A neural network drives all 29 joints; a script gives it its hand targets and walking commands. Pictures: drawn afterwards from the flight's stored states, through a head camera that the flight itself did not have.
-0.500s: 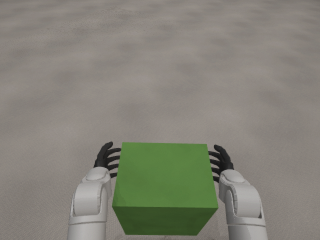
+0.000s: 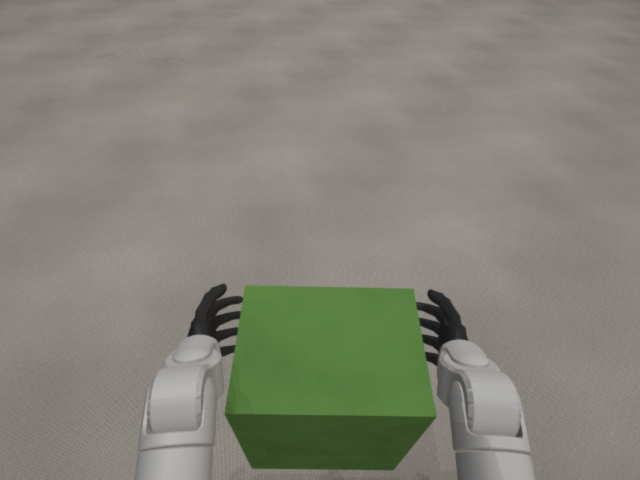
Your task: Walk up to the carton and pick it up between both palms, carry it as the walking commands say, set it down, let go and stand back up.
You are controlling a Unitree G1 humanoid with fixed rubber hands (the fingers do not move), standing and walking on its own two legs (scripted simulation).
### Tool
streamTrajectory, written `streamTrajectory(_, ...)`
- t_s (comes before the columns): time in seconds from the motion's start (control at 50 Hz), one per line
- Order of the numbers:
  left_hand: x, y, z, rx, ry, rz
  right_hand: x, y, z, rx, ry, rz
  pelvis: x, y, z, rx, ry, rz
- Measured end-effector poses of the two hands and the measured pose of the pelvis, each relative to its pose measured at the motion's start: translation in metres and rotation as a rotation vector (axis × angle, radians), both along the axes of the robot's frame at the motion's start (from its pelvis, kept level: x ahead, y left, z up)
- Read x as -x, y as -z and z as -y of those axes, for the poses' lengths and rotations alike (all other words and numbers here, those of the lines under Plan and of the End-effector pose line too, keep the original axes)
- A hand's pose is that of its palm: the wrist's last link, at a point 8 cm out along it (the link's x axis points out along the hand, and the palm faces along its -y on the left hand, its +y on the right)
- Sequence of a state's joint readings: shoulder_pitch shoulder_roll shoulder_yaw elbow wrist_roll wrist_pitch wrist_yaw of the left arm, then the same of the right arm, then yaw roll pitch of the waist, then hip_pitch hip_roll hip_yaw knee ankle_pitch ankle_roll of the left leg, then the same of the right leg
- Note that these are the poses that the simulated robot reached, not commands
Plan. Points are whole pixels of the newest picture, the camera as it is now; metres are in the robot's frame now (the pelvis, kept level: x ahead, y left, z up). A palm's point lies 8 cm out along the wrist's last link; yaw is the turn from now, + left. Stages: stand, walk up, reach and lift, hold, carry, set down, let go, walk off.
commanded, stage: carry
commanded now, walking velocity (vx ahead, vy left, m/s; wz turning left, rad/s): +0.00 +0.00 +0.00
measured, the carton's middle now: (326, 386) +0.27 +0.00 -0.03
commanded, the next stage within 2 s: none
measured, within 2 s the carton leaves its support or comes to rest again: neither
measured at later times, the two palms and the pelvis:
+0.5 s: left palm (202, 343) +0.27 +0.15 +0.07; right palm (453, 348) +0.27 -0.15 +0.07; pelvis +0.00 +0.00 +0.00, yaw +1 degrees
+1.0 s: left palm (13, 428) +0.17 +0.31 +0.08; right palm (306, 351) +0.26 +0.03 +0.08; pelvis -0.05 +0.09 -0.01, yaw +15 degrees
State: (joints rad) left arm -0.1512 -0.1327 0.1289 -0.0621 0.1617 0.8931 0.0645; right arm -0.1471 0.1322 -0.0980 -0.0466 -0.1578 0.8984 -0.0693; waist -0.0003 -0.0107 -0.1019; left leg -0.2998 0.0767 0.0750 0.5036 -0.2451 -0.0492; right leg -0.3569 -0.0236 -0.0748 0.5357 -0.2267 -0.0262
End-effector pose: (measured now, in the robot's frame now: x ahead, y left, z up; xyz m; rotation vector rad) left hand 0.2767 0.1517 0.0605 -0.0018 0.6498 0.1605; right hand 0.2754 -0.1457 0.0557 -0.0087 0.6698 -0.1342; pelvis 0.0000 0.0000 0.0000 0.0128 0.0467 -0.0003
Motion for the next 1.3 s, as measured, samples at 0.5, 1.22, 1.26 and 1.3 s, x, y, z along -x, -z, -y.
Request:
streamTrajectory(0.5,0.003,-0.01,-0.001,0.015,-0.015,0.034,0.003,-0.009,0.0,-0.03,0.016,0.033,0.0,0.001,-0.001,0.003,-0.018,-0.007)
streamTrajectory(1.22,0.098,-0.035,-0.14,0.023,-0.241,-0.027,0.037,-0.028,-0.146,-0.053,-0.185,-0.038,0.055,0.001,-0.086,0.016,-0.266,-0.008)
streamTrajectory(1.26,0.098,-0.036,-0.139,0.026,-0.236,-0.026,0.038,-0.03,-0.145,-0.051,-0.181,-0.036,0.055,0.001,-0.086,0.014,-0.262,-0.003)
streamTrajectory(1.3,0.098,-0.035,-0.14,0.031,-0.237,-0.026,0.036,-0.031,-0.146,-0.045,-0.183,-0.037,0.056,0.0,-0.086,0.012,-0.258,0.0)
